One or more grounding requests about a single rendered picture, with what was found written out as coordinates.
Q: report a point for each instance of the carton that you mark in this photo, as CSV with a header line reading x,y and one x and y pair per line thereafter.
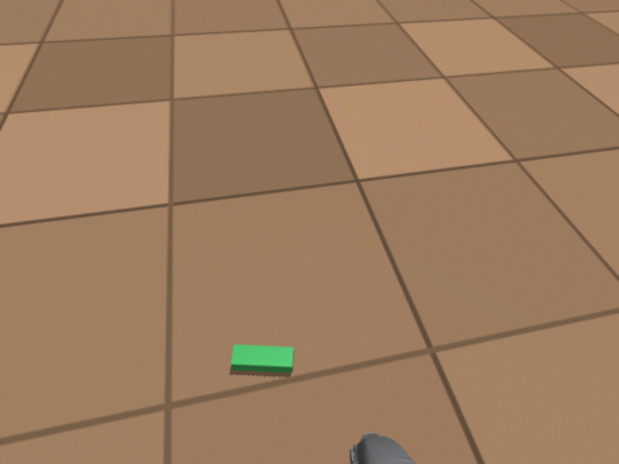
x,y
262,358

